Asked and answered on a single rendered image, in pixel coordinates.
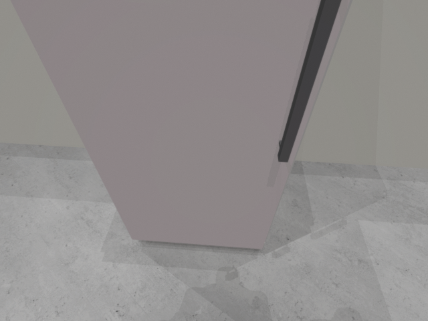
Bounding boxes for fridge door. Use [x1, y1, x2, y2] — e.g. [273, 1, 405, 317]
[11, 0, 350, 249]

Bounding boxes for handle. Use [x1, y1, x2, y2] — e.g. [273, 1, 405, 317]
[278, 0, 342, 162]

